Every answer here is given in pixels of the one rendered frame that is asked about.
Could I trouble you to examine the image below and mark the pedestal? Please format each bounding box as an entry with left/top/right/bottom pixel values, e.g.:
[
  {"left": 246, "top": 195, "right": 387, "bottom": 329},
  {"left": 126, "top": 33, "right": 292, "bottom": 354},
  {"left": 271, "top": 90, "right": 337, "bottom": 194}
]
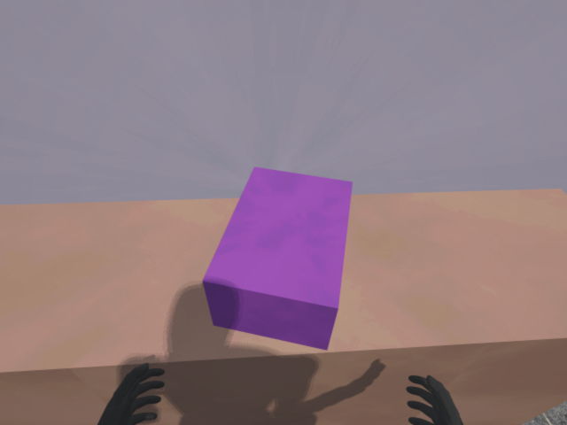
[{"left": 0, "top": 189, "right": 567, "bottom": 425}]

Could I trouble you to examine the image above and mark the left robot hand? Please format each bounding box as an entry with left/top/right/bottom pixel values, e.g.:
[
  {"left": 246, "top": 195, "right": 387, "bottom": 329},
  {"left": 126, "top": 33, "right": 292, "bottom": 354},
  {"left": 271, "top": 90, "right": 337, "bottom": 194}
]
[{"left": 97, "top": 363, "right": 165, "bottom": 425}]

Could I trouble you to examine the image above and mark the carton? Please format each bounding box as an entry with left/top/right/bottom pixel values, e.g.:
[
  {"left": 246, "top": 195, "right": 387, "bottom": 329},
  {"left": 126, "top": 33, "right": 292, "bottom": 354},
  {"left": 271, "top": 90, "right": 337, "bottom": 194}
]
[{"left": 203, "top": 167, "right": 353, "bottom": 351}]

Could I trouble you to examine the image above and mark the right robot hand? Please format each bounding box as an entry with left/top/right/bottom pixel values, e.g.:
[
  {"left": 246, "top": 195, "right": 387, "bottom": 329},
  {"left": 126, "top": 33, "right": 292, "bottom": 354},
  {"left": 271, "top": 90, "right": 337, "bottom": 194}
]
[{"left": 407, "top": 375, "right": 463, "bottom": 425}]

